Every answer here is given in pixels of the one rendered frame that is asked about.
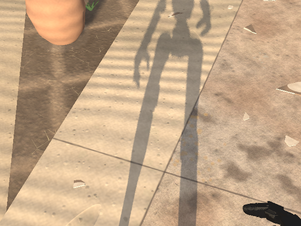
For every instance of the robot right hand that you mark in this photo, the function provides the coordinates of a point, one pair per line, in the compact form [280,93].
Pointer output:
[272,212]

